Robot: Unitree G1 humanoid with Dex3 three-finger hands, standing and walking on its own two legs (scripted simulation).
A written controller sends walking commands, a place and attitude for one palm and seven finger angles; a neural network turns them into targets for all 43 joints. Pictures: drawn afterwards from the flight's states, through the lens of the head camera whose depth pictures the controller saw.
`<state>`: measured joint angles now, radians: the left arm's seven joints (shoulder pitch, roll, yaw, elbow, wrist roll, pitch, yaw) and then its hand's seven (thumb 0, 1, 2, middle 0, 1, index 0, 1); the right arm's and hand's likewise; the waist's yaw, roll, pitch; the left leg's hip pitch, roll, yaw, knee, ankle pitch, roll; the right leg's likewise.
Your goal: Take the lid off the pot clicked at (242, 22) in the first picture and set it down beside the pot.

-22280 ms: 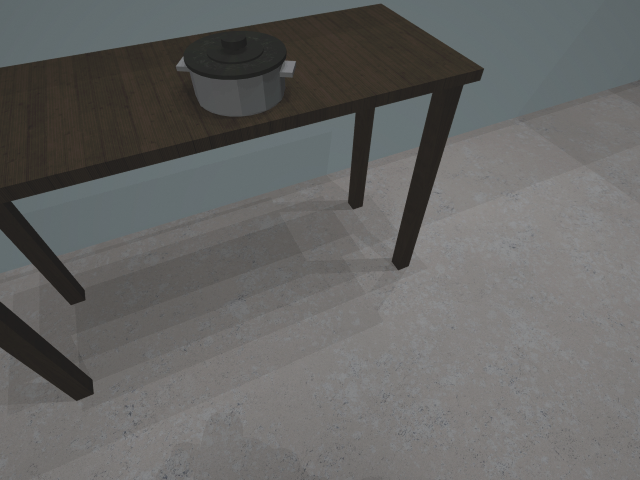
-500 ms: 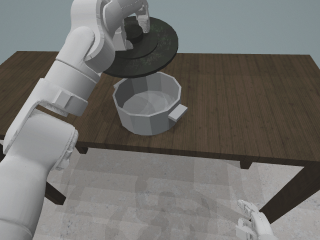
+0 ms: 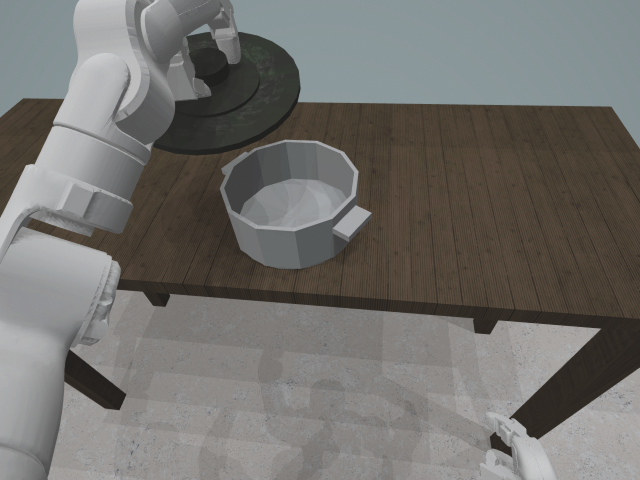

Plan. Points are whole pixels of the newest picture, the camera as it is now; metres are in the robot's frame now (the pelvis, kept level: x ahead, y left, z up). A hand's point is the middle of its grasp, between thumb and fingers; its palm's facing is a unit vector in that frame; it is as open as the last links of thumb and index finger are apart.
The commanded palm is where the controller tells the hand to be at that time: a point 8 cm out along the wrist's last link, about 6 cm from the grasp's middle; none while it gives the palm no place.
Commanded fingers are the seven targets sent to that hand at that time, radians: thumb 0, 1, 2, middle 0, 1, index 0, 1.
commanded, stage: move the lid sideways beside the pot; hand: left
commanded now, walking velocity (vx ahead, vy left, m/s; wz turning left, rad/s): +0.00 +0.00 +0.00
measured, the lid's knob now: (205, 67) +0.48 +0.14 +0.28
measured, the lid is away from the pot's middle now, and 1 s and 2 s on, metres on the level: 0.08 0.20 0.24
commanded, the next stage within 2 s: lower the lid onto the table in 1.50 s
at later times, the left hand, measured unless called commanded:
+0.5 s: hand (147, 62) +0.47 +0.20 +0.30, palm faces -0.13 -0.07 -0.99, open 8.2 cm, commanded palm +0.43 +0.21 +0.38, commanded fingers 0.00 0.54 1.14 -0.90 -1.00 -0.83 -0.91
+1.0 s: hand (93, 72) +0.46 +0.26 +0.29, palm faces -0.14 -0.06 -0.99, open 8.2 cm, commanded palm +0.44 +0.26 +0.38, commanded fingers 0.00 0.54 1.14 -0.90 -1.00 -0.83 -0.91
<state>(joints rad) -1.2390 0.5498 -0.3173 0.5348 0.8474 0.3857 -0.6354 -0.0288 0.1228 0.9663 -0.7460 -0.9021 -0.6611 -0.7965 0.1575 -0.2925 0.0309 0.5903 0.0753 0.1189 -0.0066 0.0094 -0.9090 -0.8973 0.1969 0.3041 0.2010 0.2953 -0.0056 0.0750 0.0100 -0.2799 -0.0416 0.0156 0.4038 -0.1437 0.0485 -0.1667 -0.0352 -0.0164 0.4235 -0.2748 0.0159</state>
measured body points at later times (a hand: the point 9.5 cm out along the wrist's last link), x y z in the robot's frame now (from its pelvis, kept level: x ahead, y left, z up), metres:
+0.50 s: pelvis +0.01 +0.00 +0.00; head +0.04 -0.02 +0.45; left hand +0.47 +0.20 +0.35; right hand +0.15 -0.25 -0.12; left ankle +0.04 +0.09 -0.74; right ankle -0.03 -0.13 -0.74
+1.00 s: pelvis +0.01 +0.00 +0.00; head +0.06 -0.01 +0.45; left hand +0.47 +0.26 +0.35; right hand +0.15 -0.25 -0.11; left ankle +0.04 +0.09 -0.74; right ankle -0.03 -0.13 -0.74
